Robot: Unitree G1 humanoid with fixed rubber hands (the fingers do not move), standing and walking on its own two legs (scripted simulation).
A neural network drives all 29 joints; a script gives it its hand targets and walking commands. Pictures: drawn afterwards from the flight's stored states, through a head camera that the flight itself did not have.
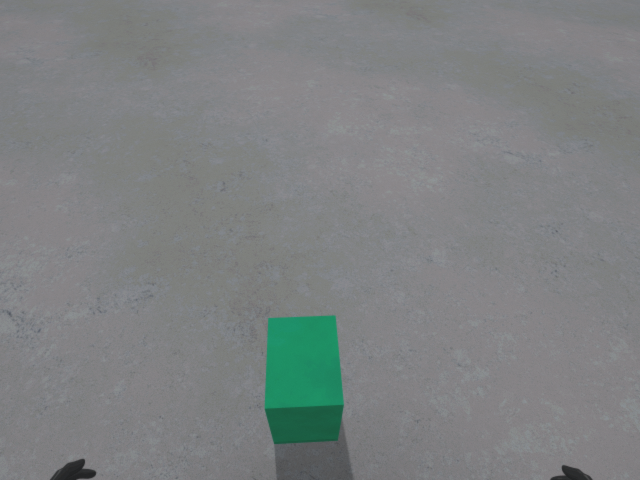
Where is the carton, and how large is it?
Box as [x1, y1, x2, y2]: [265, 315, 343, 443]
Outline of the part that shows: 335,315 268,318 265,411 274,443 337,440 343,400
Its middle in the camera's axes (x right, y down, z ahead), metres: -0.04 +0.39 +1.08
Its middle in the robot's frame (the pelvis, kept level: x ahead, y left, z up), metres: +0.49 +0.05 -0.59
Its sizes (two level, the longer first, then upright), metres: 0.241 0.185 0.296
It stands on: the floor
